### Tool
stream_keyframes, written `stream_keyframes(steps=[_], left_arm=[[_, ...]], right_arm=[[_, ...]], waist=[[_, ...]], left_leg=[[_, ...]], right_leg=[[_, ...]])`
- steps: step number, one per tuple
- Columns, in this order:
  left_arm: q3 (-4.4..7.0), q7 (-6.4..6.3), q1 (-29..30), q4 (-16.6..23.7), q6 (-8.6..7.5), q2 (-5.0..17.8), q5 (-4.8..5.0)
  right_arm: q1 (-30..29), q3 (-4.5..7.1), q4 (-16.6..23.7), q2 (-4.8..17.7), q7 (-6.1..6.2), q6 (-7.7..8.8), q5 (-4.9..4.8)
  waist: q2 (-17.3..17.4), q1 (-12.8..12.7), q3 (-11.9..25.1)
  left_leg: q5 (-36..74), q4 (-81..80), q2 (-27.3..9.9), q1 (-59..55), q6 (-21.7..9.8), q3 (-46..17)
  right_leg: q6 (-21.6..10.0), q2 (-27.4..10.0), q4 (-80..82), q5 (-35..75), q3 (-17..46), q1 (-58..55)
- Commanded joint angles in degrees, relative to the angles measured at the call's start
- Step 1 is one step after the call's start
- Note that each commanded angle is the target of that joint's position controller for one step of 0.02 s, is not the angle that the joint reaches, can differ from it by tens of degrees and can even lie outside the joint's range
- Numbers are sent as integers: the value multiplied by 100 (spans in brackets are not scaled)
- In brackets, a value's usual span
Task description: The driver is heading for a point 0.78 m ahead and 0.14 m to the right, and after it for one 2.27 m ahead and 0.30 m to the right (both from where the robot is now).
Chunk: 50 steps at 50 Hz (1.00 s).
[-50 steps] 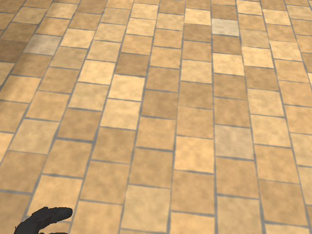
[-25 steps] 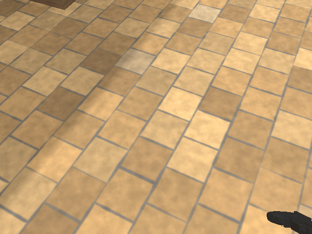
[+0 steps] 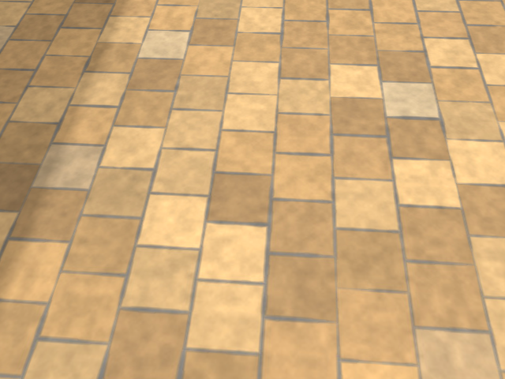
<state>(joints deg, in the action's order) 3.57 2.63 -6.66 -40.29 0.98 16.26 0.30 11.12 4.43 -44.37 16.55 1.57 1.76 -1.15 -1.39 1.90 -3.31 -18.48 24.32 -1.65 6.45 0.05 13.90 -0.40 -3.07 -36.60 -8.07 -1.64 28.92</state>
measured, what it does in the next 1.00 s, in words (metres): walks ahead, turning right: right foot, then left foot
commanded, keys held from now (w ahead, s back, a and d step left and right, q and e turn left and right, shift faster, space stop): e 0.20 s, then w+e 0.10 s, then e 0.30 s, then no key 0.30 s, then q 0.10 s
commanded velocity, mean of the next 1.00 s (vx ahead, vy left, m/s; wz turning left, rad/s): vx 0.07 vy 0.00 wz -0.44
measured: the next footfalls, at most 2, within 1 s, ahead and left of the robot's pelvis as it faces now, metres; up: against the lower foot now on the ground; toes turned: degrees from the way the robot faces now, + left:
right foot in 0.02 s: +0.14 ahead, -0.10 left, +0.00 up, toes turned -3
left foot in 0.46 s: +0.17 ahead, +0.12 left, +0.00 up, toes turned -20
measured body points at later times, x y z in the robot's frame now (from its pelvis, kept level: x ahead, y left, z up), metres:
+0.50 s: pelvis +0.08 +0.02 +0.00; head +0.11 +0.02 +0.45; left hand +0.32 +0.24 -0.09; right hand +0.14 -0.30 -0.09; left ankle +0.13 +0.13 -0.74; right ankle +0.09 -0.10 -0.72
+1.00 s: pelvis +0.10 -0.03 +0.00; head +0.12 -0.05 +0.45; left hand +0.39 +0.09 -0.08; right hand +0.07 -0.32 -0.12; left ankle +0.14 +0.12 -0.70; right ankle +0.07 -0.13 -0.73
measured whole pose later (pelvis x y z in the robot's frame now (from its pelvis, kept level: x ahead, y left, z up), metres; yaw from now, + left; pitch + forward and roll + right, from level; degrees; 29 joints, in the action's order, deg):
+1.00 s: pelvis +0.10 -0.03 +0.00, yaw -26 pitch +1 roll +0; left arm 1.4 -0.2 -5.4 -37.4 0.8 12.1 -1.4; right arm 11.0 2.7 -46.2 17.3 0.4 -0.7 0.0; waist 2.5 1.9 -2.2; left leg -28.9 44.5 -4.2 19.1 5.5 -0.3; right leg -1.7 1.8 -26.9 -13.1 -0.1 14.6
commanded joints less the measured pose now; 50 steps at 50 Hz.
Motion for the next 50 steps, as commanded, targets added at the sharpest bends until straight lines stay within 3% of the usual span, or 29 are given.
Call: stream_keyframes(steps=[1,2,3,4,5,6,7,10,13,15,19,21,22,23,24,25,26,28,31,34,38,41,42,43,44,45,46,48,50], left_arm=[[363,-51,-875,227,-30,884,-39],[555,-206,-1249,276,-33,1594,-56],[545,-224,-1074,465,-63,1895,-183],[437,-156,-994,536,-110,1439,-110],[375,-146,-686,571,-162,1255,-56],[346,-178,-438,567,-153,1093,38],[304,-232,-204,606,-107,977,81],[305,-345,-39,718,-38,987,-56],[339,-443,-180,720,-32,1038,52],[352,-463,-179,745,-39,1100,38],[352,-434,-232,763,31,1067,5],[328,-434,-66,831,96,1005,54],[292,-441,-89,855,115,888,71],[196,-432,-225,895,118,553,46],[215,-415,-234,1132,67,550,110],[352,-408,-287,1038,15,1028,-4],[446,-385,-421,886,39,1210,34],[430,-395,-622,724,165,992,33],[289,-329,-173,937,190,587,97],[172,-271,87,1080,157,367,44],[182,-228,66,1060,162,487,43],[217,-236,-325,885,138,564,22],[265,-304,-507,915,135,861,-21],[249,-356,-255,998,138,1130,-161],[130,-320,-377,916,70,599,-193],[60,-293,-308,805,-11,482,-216],[41,-292,-174,701,-72,432,-215],[39,-309,173,612,-137,476,-160],[51,-331,353,515,-127,498,-190]], right_arm=[[-117,225,277,816,27,-5,-69],[34,148,392,637,6,16,161],[337,24,564,369,-27,6,316],[-7,92,452,687,-71,-33,185],[-277,110,537,730,-68,-68,48],[-324,119,465,683,3,-101,98],[-394,152,471,753,75,-144,173],[-187,135,422,594,90,-186,157],[-355,75,475,475,43,-136,136],[-461,73,524,504,-17,-72,108],[-556,80,574,524,-61,71,85],[-205,102,480,511,-98,122,62],[25,152,416,636,-96,128,91],[319,235,410,1018,-66,102,209],[225,335,364,1474,-68,31,389],[-115,269,558,1159,-58,58,404],[-382,180,655,837,-15,57,331],[-602,113,723,639,35,31,165],[-240,135,631,741,92,-60,191],[-101,191,551,923,67,-141,161],[-138,227,465,1102,-58,-154,23],[-25,112,271,865,-97,-113,-82],[175,-6,247,573,-126,-51,114],[351,-161,362,197,-170,13,318],[-151,-103,406,492,-130,-26,263],[-271,-49,437,670,-127,-63,159],[-151,-47,303,622,-118,-103,125],[97,-23,109,665,-90,-201,118],[242,-55,12,569,-95,-243,72]], waist=[[204,-536,878],[-1039,-576,1213],[-1679,-245,1910],[-694,-589,2169],[-506,-472,1628],[-114,-343,1274],[-168,-249,1038],[-524,-70,1076],[-612,-199,1170],[-825,-246,1070],[-746,-300,805],[-742,-56,791],[-618,29,819],[217,-3,997],[1849,-233,643],[1485,-208,504],[1089,-309,502],[921,-331,406],[982,-54,414],[1077,76,670],[1215,67,721],[917,-215,755],[215,-174,1202],[-1166,100,1370],[-928,-323,1408],[-842,-300,1197],[-763,-223,1160],[-717,-92,962],[-667,-18,908]], left_leg=[[3658,1339,-1084,60,-438,-350],[1694,3016,-528,1223,74,-126],[-2340,4650,446,2800,423,-860],[-2174,5026,248,2944,333,-1809],[-1714,4941,114,3142,222,-1827],[-1270,4578,-29,3192,211,-1830],[-924,4198,-99,3061,237,-1848],[-446,3646,101,2438,347,-1776],[-91,2638,147,2257,398,-1777],[-104,2162,205,2055,388,-1766],[-85,1209,344,1605,263,-1787],[491,196,374,955,129,-1695],[789,-250,127,402,15,-1780],[662,-596,-996,-273,-373,-2736],[1153,-964,-1997,-115,-1219,-4193],[1358,-943,-2218,111,-1520,-4290],[1550,-815,-1903,187,-1332,-3672],[1899,-658,-1438,55,-1033,-2805],[2648,-658,-1252,-129,-1123,-2145],[3094,-492,-1307,-329,-1209,-1902],[3176,-308,-1421,-179,-1216,-1865],[2683,264,-1166,302,-711,-1655],[1664,870,-836,867,-230,-1326],[-635,1496,-326,1711,273,-1003],[-1641,1970,-324,1802,459,-1418],[-1788,2309,-336,1938,498,-1525],[-1732,2389,-396,1963,518,-1611],[-1176,2267,-442,1629,585,-1671],[-742,2063,-315,1189,599,-1505]], right_leg=[[-443,358,928,908,-119,-1497],[-947,-704,1050,3916,1437,-2645],[-2325,-1918,1132,4321,3559,-3695],[-2250,-1755,1413,3291,3329,-3466],[-1945,-1498,1515,2563,2762,-2986],[-1599,-1193,1618,1699,2448,-2583],[-1417,-1015,1729,1211,2260,-2132],[-1335,-680,1844,1128,2011,-1532],[-1300,-519,2124,-1211,2256,-1473],[-1274,-524,2232,-1945,2517,-1331],[-1204,-419,1913,-1293,2755,-1266],[-1024,-243,1614,-1031,2812,-1115],[-810,-50,1316,-1068,2707,-826],[-455,368,185,-1876,2147,-185],[-156,1178,-955,-2598,878,915],[51,684,-2109,-2476,1022,1054],[144,606,-2562,-2122,1017,977],[392,506,-3027,-1597,873,1109],[584,386,-2561,-1270,480,1044],[582,303,-1532,-1384,335,439],[386,396,-244,-1252,31,-523],[-32,432,1781,472,71,-2009],[-223,-316,1641,2174,932,-3107],[-1110,-1428,1269,3534,2108,-3403],[-1659,-1571,1364,3269,2247,-3079],[-1646,-1449,1443,3117,2085,-2940],[-1449,-1254,1449,2858,1800,-2906],[-1201,-1088,1470,2931,1377,-2452],[-1145,-950,1483,2880,996,-2098]])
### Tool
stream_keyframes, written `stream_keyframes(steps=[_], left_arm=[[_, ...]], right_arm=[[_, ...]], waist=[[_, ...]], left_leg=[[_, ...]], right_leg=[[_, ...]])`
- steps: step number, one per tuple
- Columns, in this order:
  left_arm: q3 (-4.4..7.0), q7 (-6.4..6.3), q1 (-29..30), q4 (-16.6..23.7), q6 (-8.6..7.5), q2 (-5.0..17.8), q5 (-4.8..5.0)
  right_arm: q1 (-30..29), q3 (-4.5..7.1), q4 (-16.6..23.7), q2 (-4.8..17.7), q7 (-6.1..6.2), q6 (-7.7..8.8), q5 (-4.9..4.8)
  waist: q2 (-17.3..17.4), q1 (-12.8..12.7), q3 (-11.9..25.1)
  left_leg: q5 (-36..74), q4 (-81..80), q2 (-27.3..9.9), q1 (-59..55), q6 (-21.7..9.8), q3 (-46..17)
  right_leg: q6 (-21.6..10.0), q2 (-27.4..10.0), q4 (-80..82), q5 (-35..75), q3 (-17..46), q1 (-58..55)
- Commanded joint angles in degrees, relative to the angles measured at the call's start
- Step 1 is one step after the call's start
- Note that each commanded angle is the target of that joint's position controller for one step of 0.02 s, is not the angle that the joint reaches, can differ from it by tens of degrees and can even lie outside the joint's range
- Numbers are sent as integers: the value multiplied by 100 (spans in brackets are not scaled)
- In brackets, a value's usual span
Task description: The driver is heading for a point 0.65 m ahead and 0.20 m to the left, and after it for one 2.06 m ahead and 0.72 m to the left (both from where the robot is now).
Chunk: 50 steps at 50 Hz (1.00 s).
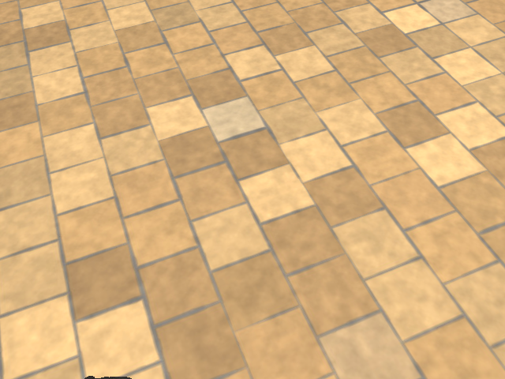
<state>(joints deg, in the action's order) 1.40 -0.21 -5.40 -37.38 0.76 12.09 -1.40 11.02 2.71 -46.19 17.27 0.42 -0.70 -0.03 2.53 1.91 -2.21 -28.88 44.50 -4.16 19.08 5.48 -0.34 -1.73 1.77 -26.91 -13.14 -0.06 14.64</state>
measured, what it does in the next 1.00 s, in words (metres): walks ahead, turning left: left foot, then right foot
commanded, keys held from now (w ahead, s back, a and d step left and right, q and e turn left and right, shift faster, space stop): q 0.32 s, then w+q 0.50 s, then w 0.18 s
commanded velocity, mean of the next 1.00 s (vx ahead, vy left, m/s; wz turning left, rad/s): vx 0.23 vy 0.00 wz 0.44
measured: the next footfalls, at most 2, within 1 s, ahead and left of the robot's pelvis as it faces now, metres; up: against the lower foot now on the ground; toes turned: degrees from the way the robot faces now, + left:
left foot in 0.22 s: +0.01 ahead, +0.12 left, +0.00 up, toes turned +9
right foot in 0.70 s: +0.18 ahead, -0.07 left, +0.00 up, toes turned +27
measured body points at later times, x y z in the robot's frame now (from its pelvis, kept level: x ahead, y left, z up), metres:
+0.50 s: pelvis +0.00 +0.04 +0.01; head +0.02 +0.07 +0.46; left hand +0.10 +0.36 -0.10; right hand +0.16 -0.23 -0.08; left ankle -0.03 +0.12 -0.74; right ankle +0.06 -0.12 -0.68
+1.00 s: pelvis +0.17 +0.06 +0.00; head +0.20 +0.07 +0.45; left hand +0.03 +0.30 -0.12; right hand +0.46 -0.06 -0.09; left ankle +0.20 +0.27 -0.68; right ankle +0.14 -0.09 -0.74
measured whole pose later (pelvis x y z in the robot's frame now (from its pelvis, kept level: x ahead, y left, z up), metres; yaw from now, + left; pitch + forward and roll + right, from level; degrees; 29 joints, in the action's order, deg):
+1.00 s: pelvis +0.17 +0.06 +0.00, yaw +31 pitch +2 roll -1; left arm 3.3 0.1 -22.0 -50.7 -5.2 14.8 0.4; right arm 10.4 3.2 -36.2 17.2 -1.0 2.3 -1.0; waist 3.3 -4.8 -0.7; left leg -6.2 49.1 -4.3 39.4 0.7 -4.3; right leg -0.5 0.7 -13.4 -16.3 -4.4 -0.9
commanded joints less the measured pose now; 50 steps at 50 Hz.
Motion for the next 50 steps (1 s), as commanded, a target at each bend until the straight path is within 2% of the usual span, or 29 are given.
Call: stream_keyframes(steps=[1,5,8,10,11,12,13,14,15,16,17,18,19,20,22,24,29,32,34,35,36,37,38,39,40,41,44,47,50], left_arm=[[308,-73,256,194,-78,1010,-9],[409,-174,212,48,58,1204,65],[438,-221,356,-23,111,1196,123],[452,-251,521,-70,146,1173,217],[450,-254,332,-172,151,1066,257],[392,-248,213,-79,139,776,70],[374,-288,924,193,106,781,71],[435,-295,895,154,87,938,123],[476,-278,732,51,84,1005,165],[514,-287,572,-81,88,1043,159],[551,-278,466,-140,72,1133,124],[546,-225,426,-171,33,1066,141],[536,-169,458,-166,-15,1020,180],[533,-127,547,-153,-73,1018,213],[523,-82,733,-133,-211,1012,213],[489,-32,789,-152,-346,939,201],[449,104,745,-183,-587,967,277],[479,139,412,-271,-706,1078,341],[534,106,-184,-469,-763,1149,333],[601,54,-844,-613,-780,1346,289],[646,-2,-1481,-697,-757,1715,152],[712,81,-1479,-782,-746,2040,48],[602,86,-1091,-653,-754,1594,139],[510,61,-895,-602,-738,1269,193],[453,45,-761,-562,-720,1144,176],[422,19,-728,-599,-704,1075,160],[384,18,-1070,-770,-748,1039,107],[379,20,-1172,-873,-717,1145,156],[373,10,-1374,-985,-660,1285,243]], right_arm=[[191,129,227,539,26,-15,-65],[17,175,393,599,42,-102,-106],[104,180,446,498,-3,-133,-93],[374,200,392,471,-58,-119,-61],[425,246,420,633,-66,-94,0],[476,405,524,1285,20,-53,16],[604,412,591,1473,-17,32,173],[574,377,643,1357,-41,151,253],[323,363,667,1226,-22,220,170],[64,356,719,1136,10,222,43],[74,323,709,995,59,208,-92],[221,287,689,893,99,188,-143],[351,271,685,826,126,179,-141],[427,271,693,822,150,184,-119],[535,303,702,909,192,210,-80],[585,344,707,1014,210,227,-87],[589,390,784,1134,132,213,-125],[492,360,851,1057,91,179,-135],[357,277,931,801,85,164,-123],[269,181,996,488,83,184,-93],[358,51,1109,18,68,214,-61],[407,130,1413,387,80,285,-217],[393,232,1278,793,78,292,-237],[363,283,1174,887,49,279,-192],[393,286,1105,803,31,276,-146],[253,273,1163,709,-12,289,-143],[68,164,1269,341,-78,352,-131],[-324,80,1485,202,-109,388,-99],[-901,-33,1681,10,-222,456,-77]], waist=[[-1082,-62,744],[-1057,-222,510],[-1017,-141,442],[-940,61,442],[-544,57,349],[1042,-191,397],[1577,201,288],[857,191,401],[525,16,384],[222,-101,349],[183,-121,484],[287,-99,552],[381,-42,500],[472,11,380],[490,101,242],[508,150,222],[648,187,107],[642,-20,147],[484,-388,251],[174,-681,492],[-991,-742,862],[-1734,-520,491],[-1281,-467,-18],[-1129,-442,-244],[-986,-381,-187],[-956,-385,-281],[-843,-471,-160],[-719,-510,-232],[-713,-674,-326]], left_leg=[[411,29,0,-73,37,7],[276,184,67,189,-139,155],[435,-114,91,60,-327,284],[1243,-1070,234,-403,-561,441],[2165,-1788,163,-654,-789,60],[3881,-2348,-996,-1203,-1341,-1744],[4478,-2796,-1838,-1184,-2439,-3166],[4174,-2805,-1776,-1270,-2571,-2985],[3866,-2660,-1450,-1342,-2278,-2472],[3606,-2590,-1155,-1380,-1979,-2108],[2764,-2693,-997,-1537,-1830,-2023],[1750,-2872,-827,-1569,-1787,-2020],[749,-3101,-748,-1632,-1786,-2106],[244,-3286,-734,-1685,-1790,-2205],[204,-3416,-716,-1759,-1798,-2263],[379,-3377,-664,-1719,-1805,-2210],[184,-3206,-555,-1018,-1854,-2406],[54,-2983,-468,-598,-1752,-2682],[-132,-2449,-131,-14,-1487,-2581],[-369,-1535,158,696,-1225,-2239],[-639,426,841,1644,-828,-1207],[-655,1424,710,2731,-790,-989],[-192,1949,326,3037,-755,-1039],[313,2108,235,3065,-712,-953],[696,2155,129,2931,-682,-883],[1032,2117,-5,2942,-641,-860],[1678,1896,-6,2742,-543,-705],[2153,877,12,2651,-444,-510],[2695,-263,11,2100,-468,-6]], right_leg=[[-1050,-1457,505,3216,787,-637],[-1221,-1778,563,2391,907,-598],[-1143,-1876,452,2130,798,-526],[-821,-1702,63,1726,492,-352],[-414,-1369,-472,943,185,-113],[247,-609,-2009,-496,-594,870],[436,199,-3107,-2625,-131,1862],[414,8,-3933,-2643,384,2056],[378,-141,-4135,-2156,510,2130],[401,-216,-4011,-1710,513,2189],[425,-311,-3790,-1285,521,2218],[456,-296,-3673,-920,454,2150],[466,-288,-3414,-640,421,2213],[477,-269,-3049,-471,392,2288],[526,-227,-2266,-287,402,2237],[568,-186,-1581,-153,407,1998],[526,-45,-571,-224,335,1172],[393,6,-62,18,314,356],[244,-82,455,316,258,-744],[44,-665,562,-14,798,-1719],[-431,-1838,1080,-1361,2414,-2601],[-1067,-2621,1623,-2892,4219,-2264],[-1074,-2483,1701,-3151,3844,-1954],[-866,-2132,1687,-2552,3099,-1785],[-713,-1896,1696,-1853,2508,-1661],[-658,-1774,1748,-1114,2018,-1542],[-745,-1491,1869,188,1133,-1330],[-857,-1430,1938,1082,613,-1287],[-817,-1381,1985,1432,205,-1131]])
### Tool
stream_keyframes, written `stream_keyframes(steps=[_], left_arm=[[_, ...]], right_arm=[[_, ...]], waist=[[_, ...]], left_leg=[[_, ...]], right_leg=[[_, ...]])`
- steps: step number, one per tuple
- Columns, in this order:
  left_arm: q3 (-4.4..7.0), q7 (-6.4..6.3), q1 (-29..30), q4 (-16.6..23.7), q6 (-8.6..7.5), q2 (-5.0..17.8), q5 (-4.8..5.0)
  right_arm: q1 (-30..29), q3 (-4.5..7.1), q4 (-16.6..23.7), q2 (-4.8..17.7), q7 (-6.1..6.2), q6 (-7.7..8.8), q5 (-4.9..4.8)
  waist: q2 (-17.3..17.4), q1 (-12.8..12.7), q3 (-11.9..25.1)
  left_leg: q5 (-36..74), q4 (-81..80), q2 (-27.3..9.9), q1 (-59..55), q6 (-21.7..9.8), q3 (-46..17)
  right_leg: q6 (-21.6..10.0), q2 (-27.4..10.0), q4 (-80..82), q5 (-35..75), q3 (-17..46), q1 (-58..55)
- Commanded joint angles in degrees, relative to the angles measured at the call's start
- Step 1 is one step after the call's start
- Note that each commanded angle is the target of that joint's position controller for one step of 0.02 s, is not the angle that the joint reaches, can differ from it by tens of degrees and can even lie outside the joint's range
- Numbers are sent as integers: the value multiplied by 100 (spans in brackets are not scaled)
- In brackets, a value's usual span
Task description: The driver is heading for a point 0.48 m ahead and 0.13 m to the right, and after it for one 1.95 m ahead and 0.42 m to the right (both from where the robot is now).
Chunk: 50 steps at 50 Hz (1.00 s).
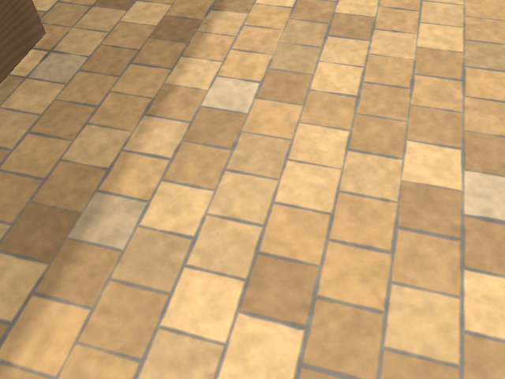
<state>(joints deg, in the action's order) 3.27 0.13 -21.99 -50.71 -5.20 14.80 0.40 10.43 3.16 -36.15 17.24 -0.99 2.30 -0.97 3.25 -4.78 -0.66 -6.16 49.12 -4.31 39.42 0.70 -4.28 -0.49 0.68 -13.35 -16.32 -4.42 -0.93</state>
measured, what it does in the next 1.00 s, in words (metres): walks ahead, turning right: left foot, then right foot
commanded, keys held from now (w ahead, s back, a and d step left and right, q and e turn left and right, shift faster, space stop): w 0.06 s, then w+e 0.50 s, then e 0.44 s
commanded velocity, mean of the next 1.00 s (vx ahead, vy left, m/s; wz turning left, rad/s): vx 0.37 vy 0.00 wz -0.36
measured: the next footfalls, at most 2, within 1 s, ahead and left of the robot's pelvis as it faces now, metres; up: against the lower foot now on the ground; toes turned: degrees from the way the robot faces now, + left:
left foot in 0.16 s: +0.27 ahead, +0.15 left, +0.00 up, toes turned +2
right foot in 0.68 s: +0.53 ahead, -0.12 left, +0.00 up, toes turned -18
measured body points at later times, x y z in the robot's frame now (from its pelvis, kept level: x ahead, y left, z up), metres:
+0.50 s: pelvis +0.28 +0.05 +0.00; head +0.30 +0.05 +0.45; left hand +0.48 +0.29 -0.10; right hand +0.28 -0.24 -0.12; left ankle +0.23 +0.15 -0.74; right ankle +0.41 -0.13 -0.68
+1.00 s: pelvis +0.48 -0.02 +0.00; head +0.53 -0.07 +0.44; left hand +0.73 +0.18 -0.09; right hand +0.52 -0.35 -0.11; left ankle +0.63 +0.12 -0.68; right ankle +0.50 -0.11 -0.74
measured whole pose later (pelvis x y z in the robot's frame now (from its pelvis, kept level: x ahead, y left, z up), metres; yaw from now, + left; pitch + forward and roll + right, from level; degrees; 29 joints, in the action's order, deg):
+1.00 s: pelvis +0.48 -0.02 +0.00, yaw -27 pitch +3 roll +1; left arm 4.2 -0.7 -10.6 -38.7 0.8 18.0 0.6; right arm 4.9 2.9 -38.9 18.0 2.4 0.9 0.6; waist 1.3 -1.7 -4.6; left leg -17.9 53.7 -2.4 35.6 6.1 -6.9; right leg -4.7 6.7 -25.6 -7.3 6.3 20.4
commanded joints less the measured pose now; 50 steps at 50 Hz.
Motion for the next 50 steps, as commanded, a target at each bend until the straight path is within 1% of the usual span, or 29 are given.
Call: stream_keyframes(steps=[1,3,5,6,7,8,9,10,11,12,13,15,18,22,27,29,31,33,34,35,36,37,38,39,40,42,43,46,50], left_arm=[[186,-22,150,285,-44,1064,94],[198,-12,-33,169,12,1171,142],[203,-11,-91,104,90,1273,171],[212,-20,-65,86,125,1353,169],[183,-32,-4,96,149,1339,154],[83,-36,50,232,112,1130,45],[-184,19,-719,423,31,210,-23],[-42,35,-428,279,-63,799,145],[79,39,85,516,-75,1096,305],[58,14,371,593,-75,1006,275],[73,-8,476,595,-39,932,172],[79,-17,175,479,148,714,167],[64,-42,309,553,343,493,142],[45,44,904,784,310,453,92],[-50,253,1949,1207,256,360,78],[-39,323,2195,1396,248,410,65],[47,381,2053,1514,247,559,16],[267,354,973,1332,263,941,35],[439,252,206,1159,284,1264,19],[509,102,49,1121,350,1771,8],[512,143,351,1490,289,2080,-146],[432,191,371,1614,298,1636,-93],[366,200,697,1601,267,1397,-6],[328,174,953,1581,265,1200,90],[292,128,1154,1611,292,1072,109],[296,83,1327,1674,334,1087,-45],[309,58,1350,1660,340,1121,-58],[352,-53,1298,1613,415,1251,-13],[346,-186,1394,1672,610,1252,37]], right_arm=[[-990,-92,729,-3,-121,171,1],[-1147,-67,823,93,-180,185,-41],[-1011,32,849,314,-193,210,-27],[-535,134,744,501,-169,211,-11],[375,278,476,736,-118,193,-11],[1384,402,256,1054,-14,133,45],[1642,475,185,1627,29,115,172],[1730,349,217,1073,31,123,197],[1330,245,143,828,22,153,171],[976,197,99,662,18,186,123],[670,161,55,499,-1,225,133],[316,143,-3,295,-24,348,177],[152,195,-205,327,-14,494,160],[234,259,-409,493,73,488,193],[662,355,-648,788,147,358,88],[722,381,-722,860,160,244,34],[634,414,-693,1018,226,110,-5],[481,428,-609,1114,287,4,-74],[406,370,-555,993,291,24,-109],[735,164,-391,306,251,93,210],[1375,40,-247,236,172,210,216],[770,178,-310,845,134,261,62],[327,166,-119,829,154,263,-45],[233,155,-183,726,243,234,47],[219,184,-178,777,304,166,118],[397,193,-189,737,319,16,139],[474,165,-218,635,329,-25,153],[287,112,-169,507,375,-89,191],[-160,96,-58,500,342,-147,136]], waist=[[-776,-44,-522],[-829,3,-564],[-935,264,-394],[-1003,608,-42],[-933,1134,499],[-701,1584,1266],[1066,1071,2363],[805,1360,2656],[653,1250,1509],[368,1059,914],[240,858,542],[341,511,322],[95,345,-82],[-54,446,-328],[-269,856,-618],[-240,876,-692],[-8,686,-366],[176,97,376],[-29,-348,782],[-1390,27,1257],[-1788,406,2561],[-600,-88,2738],[-509,32,1860],[-76,254,1192],[-192,406,881],[-503,644,755],[-559,691,782],[-629,651,923],[-899,516,903]], left_leg=[[446,-979,56,-97,-31,487],[295,-1364,119,-302,-188,523],[-41,-1695,331,-897,-400,598],[-71,-1831,504,-1678,-541,691],[182,-2047,629,-2970,-710,773],[238,-1708,-137,-4859,-950,28],[-904,-2187,-1901,-6671,-1761,-2788],[-1346,-2932,-2012,-6330,-1811,-3718],[-1155,-3043,-1798,-5592,-1538,-2689],[-700,-3173,-1549,-4791,-1400,-1916],[-351,-3373,-1323,-4108,-1309,-1383],[-32,-3835,-1107,-3328,-1252,-685],[472,-4227,-1104,-2916,-1264,1],[807,-4333,-918,-3121,-1134,829],[1033,-4278,-1087,-3786,-1031,1351],[1751,-3935,-1165,-4235,-950,1490],[3891,-3135,-1138,-4475,-787,1636],[4976,-1552,-958,-4312,-552,1691],[4148,-243,-649,-3669,-255,1792],[-1016,1636,-66,-1918,105,1672],[-3657,3544,908,-353,376,493],[-3219,3597,541,-221,278,-291],[-2713,3183,351,2,187,-189],[-2329,2744,135,13,226,-100],[-2081,2406,28,-222,268,-104],[-1851,2074,57,-805,337,-77],[-1807,1848,91,-918,398,-30],[-1425,1052,224,-919,546,-12],[-819,131,363,-1083,591,-120]], right_leg=[[-936,-1327,637,1802,610,397],[-897,-1525,558,2164,606,119],[-810,-1629,103,3539,648,-138],[-726,-1577,-506,4609,561,-146],[-579,-1350,-1530,5083,386,182],[-371,-1125,-3042,3680,353,1445],[-13,-93,-5291,-855,371,3430],[-26,-39,-6103,-1621,1288,3786],[-60,-310,-6309,-1248,1181,4297],[-73,-587,-6072,-743,1013,4263],[-52,-742,-5787,-399,977,4068],[-11,-909,-5579,36,1027,3438],[86,-929,-5249,362,1090,3588],[112,-841,-3953,1598,1063,3905],[-62,-724,-2641,2017,518,3993],[-182,-630,-2341,1677,337,4128],[-323,-253,-2229,1204,-40,3614],[-573,221,-2060,1076,-213,2202],[-792,307,-1490,1980,-20,926],[-1182,-896,-1894,4598,1597,-783],[-2698,-2358,-1584,4934,4610,-2215],[-2435,-2113,-1226,4718,4039,-1970],[-2161,-1829,-1129,4376,3233,-1231],[-1864,-1499,-1006,4013,2783,-399],[-1767,-1338,-860,3879,2537,287],[-1719,-1140,-629,3931,2320,1156],[-1715,-1084,-631,4150,2175,1363],[-1595,-916,-737,4122,2049,1482],[-1293,-701,-748,2233,2307,1626]])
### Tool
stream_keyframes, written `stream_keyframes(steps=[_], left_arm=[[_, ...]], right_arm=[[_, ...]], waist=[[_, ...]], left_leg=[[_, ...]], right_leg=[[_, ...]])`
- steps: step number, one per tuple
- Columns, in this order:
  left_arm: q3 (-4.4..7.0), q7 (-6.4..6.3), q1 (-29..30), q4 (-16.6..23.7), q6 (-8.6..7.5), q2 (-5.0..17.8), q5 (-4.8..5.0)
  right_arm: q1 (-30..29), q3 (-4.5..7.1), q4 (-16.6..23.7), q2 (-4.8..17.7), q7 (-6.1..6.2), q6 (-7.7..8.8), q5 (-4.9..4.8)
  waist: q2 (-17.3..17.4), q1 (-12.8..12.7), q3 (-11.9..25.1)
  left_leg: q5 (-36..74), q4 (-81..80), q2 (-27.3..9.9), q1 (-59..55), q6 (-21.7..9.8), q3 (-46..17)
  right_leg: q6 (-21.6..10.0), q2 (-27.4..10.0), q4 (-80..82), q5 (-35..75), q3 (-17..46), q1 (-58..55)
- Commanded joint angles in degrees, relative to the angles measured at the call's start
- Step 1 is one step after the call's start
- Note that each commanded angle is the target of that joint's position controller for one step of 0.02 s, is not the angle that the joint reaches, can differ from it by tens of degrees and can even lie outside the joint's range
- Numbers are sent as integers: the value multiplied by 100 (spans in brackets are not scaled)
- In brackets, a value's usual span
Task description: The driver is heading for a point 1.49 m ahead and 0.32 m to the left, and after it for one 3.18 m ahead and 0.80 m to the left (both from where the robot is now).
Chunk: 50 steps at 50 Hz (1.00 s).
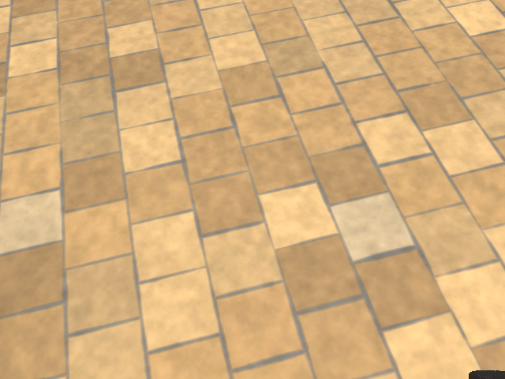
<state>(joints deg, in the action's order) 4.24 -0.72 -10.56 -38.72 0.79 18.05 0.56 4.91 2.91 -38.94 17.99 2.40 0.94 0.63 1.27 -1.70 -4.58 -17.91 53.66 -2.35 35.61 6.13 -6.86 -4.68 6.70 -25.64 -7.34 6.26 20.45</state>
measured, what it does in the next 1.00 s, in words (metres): steps on the spot: left foot, then right foot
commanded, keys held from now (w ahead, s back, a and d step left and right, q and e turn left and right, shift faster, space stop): no key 0.44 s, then q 0.56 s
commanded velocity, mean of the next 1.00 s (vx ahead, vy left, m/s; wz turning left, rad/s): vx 0.02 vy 0.00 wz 0.07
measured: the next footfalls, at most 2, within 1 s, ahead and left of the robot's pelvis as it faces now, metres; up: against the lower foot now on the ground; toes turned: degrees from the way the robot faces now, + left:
left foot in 0.16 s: +0.13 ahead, +0.16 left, +0.00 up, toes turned -7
right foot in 0.46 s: +0.06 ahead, -0.10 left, +0.00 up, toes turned -2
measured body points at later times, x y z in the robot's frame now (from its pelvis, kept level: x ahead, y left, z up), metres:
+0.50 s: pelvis +0.05 +0.03 +0.00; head +0.08 +0.03 +0.45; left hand +0.22 +0.29 -0.11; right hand +0.16 -0.23 -0.11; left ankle +0.09 +0.17 -0.74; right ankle +0.02 -0.10 -0.74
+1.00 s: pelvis +0.05 +0.05 +0.00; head +0.09 +0.07 +0.45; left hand +0.17 +0.35 -0.11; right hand +0.23 -0.22 -0.09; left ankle +0.07 +0.14 -0.74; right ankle +0.06 -0.11 -0.68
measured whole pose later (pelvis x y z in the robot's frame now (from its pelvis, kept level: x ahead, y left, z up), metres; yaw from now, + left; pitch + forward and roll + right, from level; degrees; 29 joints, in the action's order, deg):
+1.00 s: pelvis +0.05 +0.05 +0.00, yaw +9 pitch +2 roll -2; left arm 4.5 -3.1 -7.3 -40.4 1.1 17.1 0.2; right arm 11.1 3.4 -38.3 17.1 1.2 -1.1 -0.5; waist -0.6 1.1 -3.3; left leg -10.4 27.3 3.4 18.4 -2.9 -6.2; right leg 4.8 1.4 -54.7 -23.7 4.2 26.8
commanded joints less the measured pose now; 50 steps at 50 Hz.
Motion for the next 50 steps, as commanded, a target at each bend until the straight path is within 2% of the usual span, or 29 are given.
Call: stream_keyframes(steps=[1,5,7,8,9,10,11,12,14,16,18,20,22,23,24,25,26,30,33,36,37,38,39,40,41,43,44,46,50], left_arm=[[232,-114,277,484,40,893,2],[144,-75,175,446,87,727,-52],[62,-69,267,446,102,585,-1],[7,-73,75,403,93,425,-19],[-69,-70,-328,409,67,191,-156],[-17,-71,-341,472,28,352,-106],[77,-92,-157,436,15,751,-131],[156,-99,11,408,40,877,-66],[147,-125,-3,290,163,685,-49],[21,-99,-38,219,202,280,-23],[-67,-70,122,201,179,55,-1],[-38,-48,51,106,173,118,33],[-23,-28,-24,1,165,228,-40],[1,-57,1,50,169,440,-121],[88,-85,40,-5,183,779,-158],[60,-48,30,-64,166,510,-177],[49,-39,82,-40,141,444,-192],[175,-174,-172,-109,52,734,-128],[181,-278,-6,-7,41,672,-98],[208,-335,305,86,23,730,-18],[224,-343,309,75,38,744,23],[230,-334,75,11,46,684,24],[165,-326,-47,197,36,405,-134],[94,-343,581,421,15,307,-146],[131,-321,419,376,7,395,-73],[185,-297,199,177,17,495,-45],[215,-314,205,146,13,552,-78],[167,-271,151,131,-10,353,-57],[86,-208,334,179,-73,208,-26]], right_arm=[[348,120,224,429,-16,-11,-39],[232,125,279,452,-117,83,-53],[463,127,230,376,-180,171,-46],[502,149,246,507,-186,209,31],[382,211,375,945,-151,199,153],[312,172,253,801,-159,166,278],[364,111,289,542,-181,183,205],[440,125,235,560,-180,184,127],[307,137,197,610,-162,162,-22],[136,106,155,499,-165,81,-25],[238,102,93,427,-170,-3,-17],[344,105,21,455,-174,-58,-55],[530,74,-72,397,-189,-40,-107],[656,20,-120,305,-230,29,-36],[823,1,-116,258,-302,111,39],[543,-20,-139,230,-315,132,43],[184,25,-68,402,-306,117,4],[219,119,56,477,-205,-22,-112],[378,168,115,386,-237,-92,-117],[533,187,148,279,-342,-130,-140],[652,211,111,310,-369,-131,-137],[713,280,131,509,-374,-126,-109],[748,468,238,1244,-325,-108,-89],[1279,419,212,1210,-360,-48,47],[1217,341,239,1072,-365,51,99],[643,336,353,968,-272,63,-73],[472,306,390,896,-205,18,-126],[460,289,418,847,-129,-94,-116],[531,348,469,897,-31,-197,-131]], waist=[[-775,183,1251],[-1004,39,1187],[-1004,242,1131],[-798,222,1060],[429,-136,1175],[1399,-238,977],[1163,46,966],[901,147,952],[624,117,867],[682,29,856],[952,190,981],[1037,196,1081],[861,177,1013],[489,255,1059],[-323,494,1015],[-595,301,977],[-526,178,667],[-952,129,339],[-1277,167,373],[-1031,275,381],[-879,320,459],[-411,274,493],[1221,47,576],[1648,582,866],[1007,478,1040],[254,222,874],[245,177,878],[463,140,932],[626,277,981]], left_leg=[[413,-534,168,-749,33,133],[186,-1361,214,-1194,-127,228],[931,-2634,219,-1852,-359,343],[1794,-3167,-158,-2335,-557,37],[3234,-3224,-1254,-2815,-1030,-1024],[3689,-3339,-1870,-2566,-1987,-1890],[3491,-3435,-1940,-2533,-2287,-2073],[3335,-3350,-1737,-2688,-2186,-1809],[3248,-3214,-1421,-2748,-1897,-1266],[3405,-3152,-985,-2589,-1662,-632],[3554,-3056,-802,-2732,-1634,-397],[3318,-2939,-789,-2857,-1648,-420],[2468,-2963,-672,-2573,-1349,-416],[1801,-2944,-576,-2110,-1062,-384],[1134,-2907,-172,-1844,-800,4],[668,-2792,42,-2127,-575,288],[683,-2590,129,-1969,-509,325],[946,-1824,277,-1375,-588,398],[-279,-969,246,-1117,-631,606],[-562,-1202,150,-1281,-780,818],[57,-1708,214,-1631,-862,848],[1149,-2350,141,-2025,-1017,420],[2568,-3016,-934,-2614,-1688,-1596],[3092,-3555,-1696,-3086,-2623,-3021],[3056,-3484,-1746,-3188,-2660,-2746],[2578,-3309,-1238,-2940,-2116,-1823],[2422,-3324,-1067,-2807,-1947,-1587],[2357,-3368,-749,-2594,-1859,-1301],[1672,-3382,-665,-2659,-1875,-1475]], right_leg=[[-832,-1311,471,961,1293,-510],[-788,-1441,52,1206,1614,-704],[-561,-1303,-268,1223,1685,-703],[-262,-1067,-484,613,1588,-485],[111,-442,-1398,-1039,892,-77],[418,-61,-1790,-2505,335,413],[643,-281,-2587,-2868,338,496],[744,-281,-3108,-2783,310,685],[941,-423,-3401,-2487,329,782],[1039,-509,-2634,-2266,-31,340],[1063,-564,-1646,-1943,-307,-99],[996,-555,-604,-1215,-443,-526],[756,-588,557,-19,-401,-1221],[575,-985,464,563,-5,-1759],[289,-1248,46,717,152,-1745],[139,-1189,132,-299,96,-1229],[130,-1146,267,-719,119,-1019],[-84,-1607,413,-287,365,-898],[-484,-2230,390,476,662,-843],[-478,-2359,-5,1229,390,-785],[-287,-2183,-286,1066,137,-688],[30,-1815,-874,388,-258,-453],[668,-892,-2380,-1045,-1098,576],[794,-287,-3595,-3260,-486,1425],[764,-491,-4355,-3238,2,1522],[762,-699,-4347,-2408,6,1570],[800,-785,-4063,-2050,18,1419],[916,-634,-3627,-1678,-151,1038],[997,-516,-2301,-1488,-126,698]])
